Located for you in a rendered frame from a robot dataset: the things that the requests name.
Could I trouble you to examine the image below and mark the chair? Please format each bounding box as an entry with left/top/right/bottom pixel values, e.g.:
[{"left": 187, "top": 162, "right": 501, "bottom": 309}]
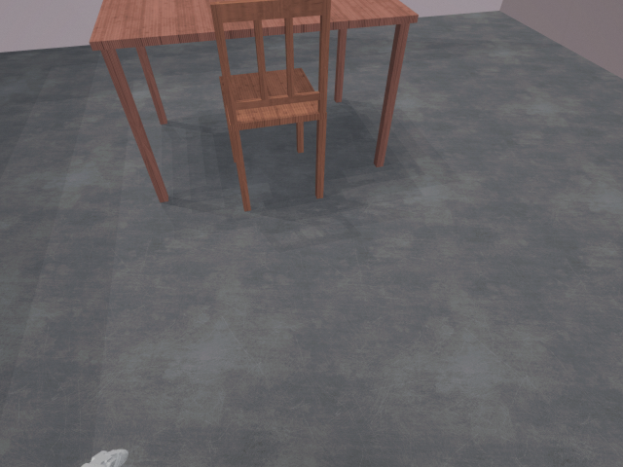
[{"left": 210, "top": 0, "right": 331, "bottom": 211}]

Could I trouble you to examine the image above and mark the table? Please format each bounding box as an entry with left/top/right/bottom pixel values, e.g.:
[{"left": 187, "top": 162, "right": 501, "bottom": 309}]
[{"left": 90, "top": 0, "right": 419, "bottom": 202}]

